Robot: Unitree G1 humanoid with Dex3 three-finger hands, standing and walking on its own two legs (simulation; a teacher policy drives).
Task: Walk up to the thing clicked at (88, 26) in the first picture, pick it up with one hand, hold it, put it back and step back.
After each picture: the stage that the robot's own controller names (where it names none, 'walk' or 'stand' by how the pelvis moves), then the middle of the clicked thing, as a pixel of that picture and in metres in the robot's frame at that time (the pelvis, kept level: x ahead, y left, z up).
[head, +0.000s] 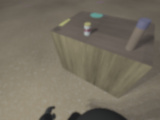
stand; (87, 29) +0.85 +0.11 +0.07
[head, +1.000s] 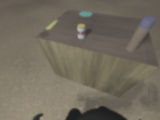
walk; (81, 31) +0.73 +0.14 +0.09
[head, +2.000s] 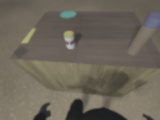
stand; (69, 40) +0.52 +0.22 +0.12
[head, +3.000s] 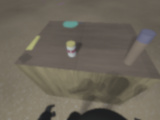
stand; (71, 49) +0.51 +0.21 +0.07
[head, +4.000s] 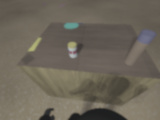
stand; (72, 50) +0.51 +0.20 +0.07
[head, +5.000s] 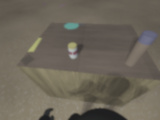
stand; (72, 50) +0.51 +0.19 +0.07
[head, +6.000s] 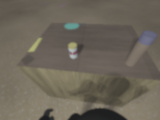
stand; (73, 50) +0.51 +0.19 +0.07
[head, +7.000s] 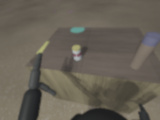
rise first; (77, 52) +0.50 +0.20 +0.07
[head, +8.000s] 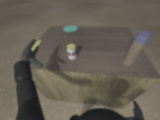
go down; (71, 51) +0.52 +0.19 +0.08
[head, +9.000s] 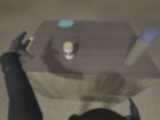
go down; (68, 51) +0.49 +0.19 +0.08
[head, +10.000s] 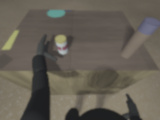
close in; (62, 45) +0.49 +0.20 +0.10
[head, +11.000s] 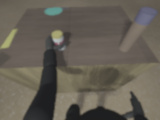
close; (59, 40) +0.52 +0.21 +0.12
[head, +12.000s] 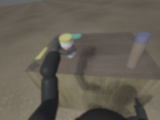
lift; (68, 46) +0.34 +0.16 +0.30
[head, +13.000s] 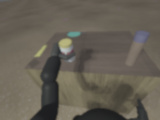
hold; (67, 50) +0.33 +0.17 +0.26
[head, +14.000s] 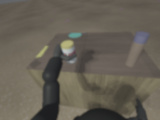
hold; (69, 52) +0.33 +0.16 +0.25
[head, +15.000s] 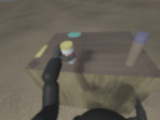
hold; (68, 52) +0.33 +0.17 +0.25
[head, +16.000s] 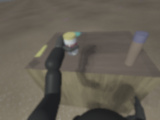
crouch; (71, 44) +0.37 +0.15 +0.28
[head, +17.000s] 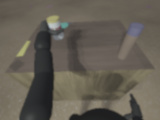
crouch; (56, 28) +0.49 +0.21 +0.28
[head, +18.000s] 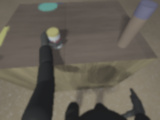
lower; (55, 38) +0.51 +0.21 +0.13
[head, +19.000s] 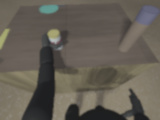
lower; (55, 40) +0.51 +0.21 +0.12
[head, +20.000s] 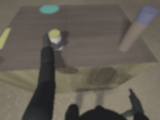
lower; (56, 40) +0.51 +0.21 +0.12
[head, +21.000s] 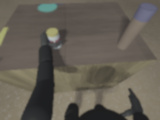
lower; (54, 39) +0.52 +0.21 +0.13
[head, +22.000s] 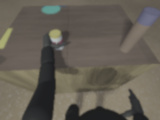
open; (57, 40) +0.51 +0.21 +0.12
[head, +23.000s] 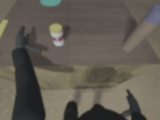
rise; (57, 35) +0.52 +0.21 +0.13
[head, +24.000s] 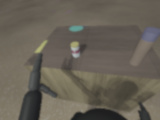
sink last; (75, 49) +0.52 +0.21 +0.09
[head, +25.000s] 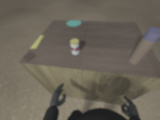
stand; (75, 46) +0.53 +0.19 +0.08
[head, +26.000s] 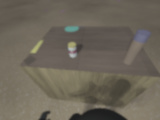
stand; (72, 49) +0.54 +0.21 +0.08
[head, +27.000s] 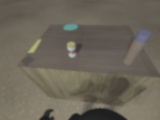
stand; (71, 49) +0.53 +0.21 +0.07
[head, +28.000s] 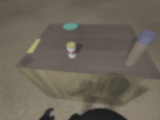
stand; (71, 50) +0.51 +0.20 +0.07
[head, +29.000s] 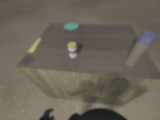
stand; (72, 50) +0.51 +0.20 +0.07
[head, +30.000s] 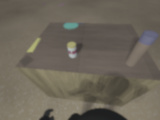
stand; (72, 50) +0.51 +0.20 +0.07
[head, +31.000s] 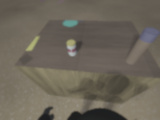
walk; (71, 48) +0.52 +0.20 +0.07
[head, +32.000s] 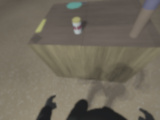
walk; (77, 25) +0.70 +0.20 +0.09
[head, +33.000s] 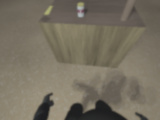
walk; (80, 10) +1.00 +0.20 +0.09
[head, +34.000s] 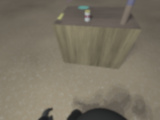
stand; (87, 15) +1.16 +0.17 +0.09
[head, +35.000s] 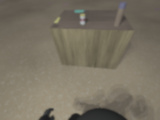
stand; (82, 19) +1.17 +0.20 +0.07
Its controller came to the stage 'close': yes
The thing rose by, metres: 0.21
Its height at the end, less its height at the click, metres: +0.00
